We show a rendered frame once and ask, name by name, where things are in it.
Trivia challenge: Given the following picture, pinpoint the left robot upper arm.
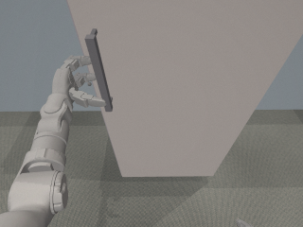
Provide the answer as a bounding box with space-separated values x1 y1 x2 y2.
0 170 68 227

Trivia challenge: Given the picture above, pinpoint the fridge door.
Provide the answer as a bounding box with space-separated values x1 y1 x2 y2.
67 0 303 177

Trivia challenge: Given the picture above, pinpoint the handle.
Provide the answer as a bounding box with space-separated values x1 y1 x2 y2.
84 28 113 112

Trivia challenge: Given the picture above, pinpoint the left robot forearm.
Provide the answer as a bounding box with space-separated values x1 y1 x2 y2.
8 93 74 211

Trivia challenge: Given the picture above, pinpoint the robot left hand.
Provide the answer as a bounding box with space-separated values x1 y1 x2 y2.
52 55 106 108

